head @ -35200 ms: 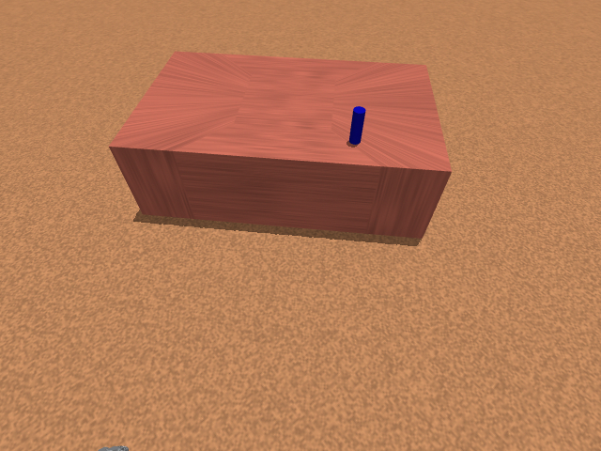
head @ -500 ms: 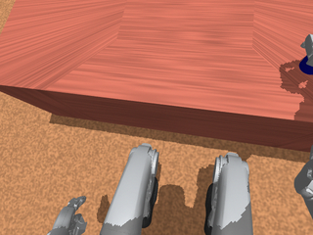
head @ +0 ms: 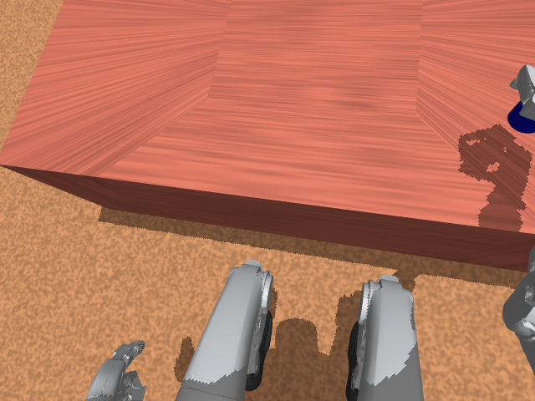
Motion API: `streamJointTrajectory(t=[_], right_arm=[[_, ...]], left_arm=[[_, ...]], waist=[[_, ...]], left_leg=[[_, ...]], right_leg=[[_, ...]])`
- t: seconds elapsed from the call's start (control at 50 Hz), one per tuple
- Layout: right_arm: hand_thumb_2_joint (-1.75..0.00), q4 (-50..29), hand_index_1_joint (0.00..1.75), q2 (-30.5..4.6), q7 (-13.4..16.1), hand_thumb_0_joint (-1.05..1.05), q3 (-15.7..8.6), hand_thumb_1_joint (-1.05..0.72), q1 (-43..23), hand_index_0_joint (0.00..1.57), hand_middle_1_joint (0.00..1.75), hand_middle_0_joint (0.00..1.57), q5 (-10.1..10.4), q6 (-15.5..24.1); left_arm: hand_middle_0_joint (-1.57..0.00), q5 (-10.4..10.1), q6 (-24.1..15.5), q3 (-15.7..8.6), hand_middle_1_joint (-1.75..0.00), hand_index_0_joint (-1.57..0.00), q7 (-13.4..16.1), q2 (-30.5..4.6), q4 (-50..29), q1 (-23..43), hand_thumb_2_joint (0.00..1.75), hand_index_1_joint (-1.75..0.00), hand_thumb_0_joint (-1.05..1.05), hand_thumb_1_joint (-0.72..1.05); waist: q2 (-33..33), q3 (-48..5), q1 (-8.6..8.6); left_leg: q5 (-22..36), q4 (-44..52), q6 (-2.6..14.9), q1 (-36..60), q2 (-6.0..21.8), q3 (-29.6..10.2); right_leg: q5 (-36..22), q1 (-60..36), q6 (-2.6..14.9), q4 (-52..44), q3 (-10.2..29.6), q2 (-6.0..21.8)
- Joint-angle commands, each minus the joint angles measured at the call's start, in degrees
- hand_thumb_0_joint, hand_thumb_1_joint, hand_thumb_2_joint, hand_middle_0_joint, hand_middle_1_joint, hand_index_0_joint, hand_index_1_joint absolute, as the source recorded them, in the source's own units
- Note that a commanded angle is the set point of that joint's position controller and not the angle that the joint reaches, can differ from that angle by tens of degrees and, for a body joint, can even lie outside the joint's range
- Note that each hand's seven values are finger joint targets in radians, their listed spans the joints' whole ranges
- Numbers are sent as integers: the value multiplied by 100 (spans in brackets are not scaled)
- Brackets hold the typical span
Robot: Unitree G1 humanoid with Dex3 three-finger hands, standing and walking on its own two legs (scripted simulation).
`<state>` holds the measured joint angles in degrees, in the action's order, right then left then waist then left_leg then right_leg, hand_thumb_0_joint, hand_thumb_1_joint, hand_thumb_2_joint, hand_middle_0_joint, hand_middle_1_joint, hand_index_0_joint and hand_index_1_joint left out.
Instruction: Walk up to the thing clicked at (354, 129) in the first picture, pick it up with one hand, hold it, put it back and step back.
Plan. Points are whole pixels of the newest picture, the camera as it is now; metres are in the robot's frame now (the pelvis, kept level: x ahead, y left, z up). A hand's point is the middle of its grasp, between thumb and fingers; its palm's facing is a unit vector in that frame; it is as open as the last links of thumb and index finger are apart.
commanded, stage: hold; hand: right
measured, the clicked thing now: out of the picture +0.52 -0.29 +0.02
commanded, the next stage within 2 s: lift in 0.78 s
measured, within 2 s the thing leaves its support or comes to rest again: neither
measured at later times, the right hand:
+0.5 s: hand out of the picture +0.47 -0.27 +0.10, palm faces +0.27 +0.96 +0.00, open 5.5 cm
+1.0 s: hand out of the picture +0.42 -0.23 +0.21, palm faces +0.29 +0.96 +0.01, open 5.5 cm
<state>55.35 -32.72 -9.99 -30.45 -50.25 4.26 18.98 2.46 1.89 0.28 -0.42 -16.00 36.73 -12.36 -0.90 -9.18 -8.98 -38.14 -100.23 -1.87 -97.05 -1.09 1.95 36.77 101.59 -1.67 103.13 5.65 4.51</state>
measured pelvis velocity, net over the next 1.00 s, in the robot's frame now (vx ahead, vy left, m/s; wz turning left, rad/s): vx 0.04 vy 0.00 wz -0.07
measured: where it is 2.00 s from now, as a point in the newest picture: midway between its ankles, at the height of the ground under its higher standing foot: (304, 370)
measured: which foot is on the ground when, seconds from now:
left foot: down 0.00-1.00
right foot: down 0.00-1.00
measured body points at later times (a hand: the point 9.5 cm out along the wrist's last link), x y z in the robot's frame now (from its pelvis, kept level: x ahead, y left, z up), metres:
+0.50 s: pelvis +0.01 -0.01 +0.07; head +0.18 -0.05 +0.49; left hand +0.12 +0.26 -0.04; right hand +0.45 -0.32 +0.11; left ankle +0.06 +0.14 -0.49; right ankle +0.06 -0.14 -0.49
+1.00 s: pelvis +0.04 +0.00 +0.17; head +0.13 -0.03 +0.61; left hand +0.17 +0.25 +0.06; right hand +0.39 -0.28 +0.22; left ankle +0.06 +0.14 -0.49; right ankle +0.06 -0.14 -0.49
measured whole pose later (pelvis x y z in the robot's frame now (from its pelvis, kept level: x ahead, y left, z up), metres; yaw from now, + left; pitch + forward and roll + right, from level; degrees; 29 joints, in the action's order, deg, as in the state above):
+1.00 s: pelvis +0.04 +0.00 +0.17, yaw -4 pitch +16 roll +3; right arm 31.5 -13.3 0.8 -15.5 -19.7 8.1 19.2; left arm 0.9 -1.5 -0.9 1.6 -12.9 37.6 -13.9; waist -0.7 -6.0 -3.4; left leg -28.4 -61.5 -1.7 -49.5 0.3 1.5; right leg 27.5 53.7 -1.3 64.7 2.4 3.9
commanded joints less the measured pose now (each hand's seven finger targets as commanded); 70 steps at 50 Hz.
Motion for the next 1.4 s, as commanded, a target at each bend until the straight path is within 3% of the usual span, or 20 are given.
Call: streamJointTrajectory(t=[0.0, 0.18, 0.3, 0.32, 0.36, 0.56, 0.62, 0.68, 0.7, 0.88, 0.94, 0.96, 1.04, 1.06, 1.1, 1.12, 1.16, 1.22, 1.32, 1.38], right_arm=[[-124, -1482, 135, -1614, 19, 0, -177, -60, -2120, 135, 135, 135, 115, 513], [-123, -1801, 135, -1156, 120, 0, -38, -48, -1633, 134, 135, 134, 148, 511], [-123, -2458, 134, -964, 228, 0, 37, -49, -1289, 134, 134, 134, 219, 518], [-123, -2285, 134, -647, 231, 0, 281, -49, -1132, 134, 135, 134, 224, 490], [-122, -2585, 134, -726, 297, 0, 165, -50, -1015, 134, 134, 134, 284, 505], [-129, -3286, 139, -10, 608, 0, 654, -61, -116, 138, 139, 138, 379, 437], [-132, -3089, 140, 541, 689, 0, 979, -68, 505, 139, 140, 139, 412, 352], [-134, -3463, 142, 271, 826, 0, 792, -72, 481, 142, 142, 142, 372, 393], [-134, -3364, 143, 640, 836, 0, 1094, -73, 677, 142, 143, 142, 376, 351], [-137, -3823, 144, 877, 1043, 0, 1228, -76, 1080, 142, 144, 142, 401, 487], [-137, -3653, 144, 1222, 1066, 0, 1482, -79, 1433, 142, 144, 142, 419, 507], [-137, -4009, 146, 1017, 1102, 0, 1350, -75, 1277, 144, 146, 143, 426, 547], [-135, -3991, 144, 1208, 1147, 0, 1482, -73, 1510, 143, 144, 142, 424, 581], [-137, -4156, 145, 1068, 1182, 0, 1335, -74, 1502, 142, 145, 141, 432, 614], [-135, -3900, 145, 1256, 1177, 0, 1530, -69, 1598, 143, 145, 143, 398, 602], [-137, -4180, 146, 1117, 1211, 0, 1385, -73, 1602, 143, 146, 142, 426, 640], [-136, -3900, 146, 1346, 1187, 0, 1601, -69, 1805, 143, 146, 143, 406, 608], [-136, -4132, 146, 1358, 1188, 0, 1612, -64, 1770, 143, 146, 142, 417, 634], [-136, -4122, 147, 1336, 1215, 0, 1561, -61, 1988, 144, 147, 142, 420, 635], [-137, -4206, 148, 1503, 1218, 0, 1719, -64, 1938, 144, 148, 143, 429, 649]], left_arm=[[-22, -13, -84, -470, -31, -22, 94, -1174, -237, -972, 89, -31, 0, 90], [-22, -17, -103, -494, -31, -22, 76, -1093, -242, -981, 88, -31, 0, 91], [-22, -66, -139, -511, -31, -22, 108, -1052, -335, -808, 88, -30, 0, 91], [-22, -65, -157, -529, -31, -22, 120, -1028, -340, -808, 88, -30, 0, 90], [-22, -94, -188, -525, -31, -22, 139, -1017, -328, -793, 88, -30, 0, 91], [-20, -183, -327, -516, -30, -20, 245, -798, -376, -656, 93, -30, 0, 104], [-19, -211, -378, -515, -29, -19, 249, -742, -360, -628, 94, -29, 0, 105], [-19, -202, -386, -511, -29, -19, 267, -717, -358, -632, 95, -29, 0, 105], [-19, -203, -399, -513, -29, -18, 265, -679, -374, -608, 95, -29, 0, 105], [-18, -183, -506, -467, -29, -18, 268, -586, -443, -469, 95, -29, 0, 105], [-18, -171, -524, -463, -29, -18, 272, -568, -391, -442, 95, -29, 0, 105], [-18, -175, -528, -465, -29, -18, 277, -566, -410, -448, 93, -29, 0, 105], [-19, -162, -521, -455, -29, -19, 296, -530, -391, -440, 92, -29, 0, 105], [-18, -177, -520, -441, -29, -18, 309, -506, -419, -477, 93, -29, 0, 105], [-19, -161, -506, -451, -29, -19, 313, -507, -381, -451, 90, -29, 0, 104], [-18, -182, -511, -412, -29, -18, 314, -462, -487, -356, 92, -29, 0, 105], [-19, -187, -506, -407, -29, -19, 345, -444, -445, -373, 89, -29, 0, 102], [-19, -183, -517, -431, -29, -19, 345, -460, -423, -436, 89, -29, 0, 98], [-19, -187, -497, -436, -29, -20, 356, -431, -444, -376, 88, -29, 0, 96], [-19, -177, -508, -443, -29, -20, 356, -436, -451, -299, 88, -29, 0, 98]], waist=[[-1143, -3847, 90], [-1217, -3892, 145], [-1225, -3773, 344], [-1070, -3684, 243], [-1071, -3603, 346], [-700, -3079, 411], [-461, -2593, 351], [-601, -2562, 446], [-448, -2333, 389], [-418, -1829, 501], [-369, -1695, 506], [-399, -1759, 553], [-356, -1616, 563], [-247, -1766, 610], [-270, -1516, 541], [-246, -1522, 643], [-105, -1338, 555], [-196, -1578, 596], [47, -1421, 678], [-58, -1258, 650]], left_leg=[[1729, 1391, 369, 1887, -111, 129], [2121, 1648, 380, 2128, -107, 198], [1769, 2032, 420, 2456, -90, 195], [1835, 2182, 401, 2628, -97, 184], [1902, 2290, 407, 2792, -85, 168], [2153, 3326, 356, 4062, -73, 90], [2179, 3619, 331, 4386, -64, 106], [2380, 3827, 331, 4671, -70, 93], [2369, 3961, 323, 4799, -74, 92], [2322, 4640, 299, 5435, -62, 63], [2439, 4787, 287, 5631, -50, 58], [2493, 4826, 286, 5735, -57, 60], [2717, 5019, 264, 6035, -43, 31], [2833, 5035, 261, 6172, -38, 33], [2710, 5170, 254, 6173, -32, 7], [2663, 5213, 258, 6286, -33, 15], [2693, 5326, 236, 6327, -22, -13], [3034, 5329, 236, 6431, -11, -5], [3125, 5507, 198, 6741, 26, -57], [3009, 5568, 205, 6693, 20, -47]], right_leg=[[-1678, -3201, 317, -1317, -189, -110], [-2428, -4096, 252, -1711, -107, -86], [-1987, -4480, 205, -2310, -29, -105], [-1939, -4447, 239, -2337, -73, -120], [-1995, -4557, 223, -2501, -63, -122], [-1983, -5185, 259, -3315, -299, -208], [-1943, -5299, 255, -3641, -298, -217], [-2223, -5721, 221, -3922, -310, -208], [-2146, -5669, 235, -4030, -323, -209], [-2060, -6296, 211, -4732, -405, -232], [-2182, -6503, 189, -4902, -429, -238], [-2251, -6579, 185, -4963, -421, -239], [-2455, -6761, 188, -5121, -470, -251], [-2582, -6889, 193, -5153, -461, -250], [-2423, -6853, 198, -5251, -496, -260], [-2379, -6881, 198, -5313, -502, -264], [-2348, -6905, 214, -5358, -544, -271], [-2752, -7254, 195, -5391, -540, -261], [-2733, -7175, 242, -5487, -598, -289], [-2651, -7270, 221, -5575, -594, -283]])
